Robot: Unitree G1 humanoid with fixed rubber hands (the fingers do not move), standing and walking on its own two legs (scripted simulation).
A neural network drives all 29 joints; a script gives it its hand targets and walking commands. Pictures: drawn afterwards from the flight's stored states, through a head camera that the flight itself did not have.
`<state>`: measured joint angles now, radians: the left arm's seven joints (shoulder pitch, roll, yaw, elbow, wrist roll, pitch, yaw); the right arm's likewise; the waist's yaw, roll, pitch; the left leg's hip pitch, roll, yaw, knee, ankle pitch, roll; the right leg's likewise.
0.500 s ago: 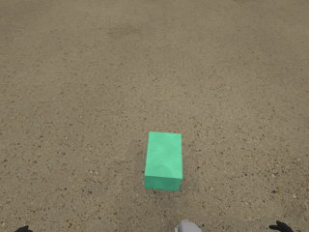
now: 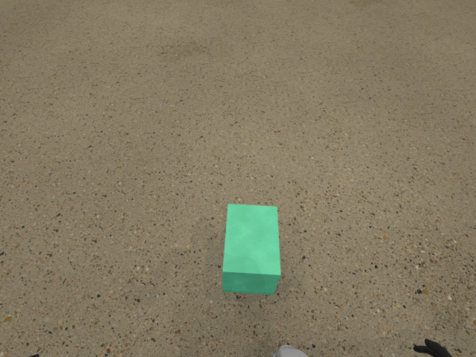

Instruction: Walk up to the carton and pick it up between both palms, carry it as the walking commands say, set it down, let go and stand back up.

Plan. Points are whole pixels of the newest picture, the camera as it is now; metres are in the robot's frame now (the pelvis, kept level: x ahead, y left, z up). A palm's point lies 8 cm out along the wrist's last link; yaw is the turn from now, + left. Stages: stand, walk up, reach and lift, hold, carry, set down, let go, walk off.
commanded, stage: walk up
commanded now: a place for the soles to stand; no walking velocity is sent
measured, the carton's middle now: (250, 248) +0.63 -0.07 -0.62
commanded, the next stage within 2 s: none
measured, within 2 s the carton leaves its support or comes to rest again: neither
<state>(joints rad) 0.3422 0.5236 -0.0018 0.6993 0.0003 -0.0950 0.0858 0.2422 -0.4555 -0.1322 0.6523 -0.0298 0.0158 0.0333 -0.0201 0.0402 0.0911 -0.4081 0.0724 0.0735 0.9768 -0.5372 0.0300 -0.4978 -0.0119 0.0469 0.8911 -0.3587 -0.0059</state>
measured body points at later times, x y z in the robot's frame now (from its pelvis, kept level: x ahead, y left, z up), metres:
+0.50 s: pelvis +0.02 -0.03 +0.01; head +0.04 -0.03 +0.46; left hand +0.16 +0.29 -0.07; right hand +0.09 -0.38 -0.06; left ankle +0.00 +0.09 -0.69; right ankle +0.09 -0.20 -0.65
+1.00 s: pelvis +0.08 -0.07 +0.01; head +0.11 -0.08 +0.46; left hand +0.22 +0.24 -0.07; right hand +0.17 -0.42 -0.07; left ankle +0.12 +0.08 -0.69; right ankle +0.13 -0.20 -0.69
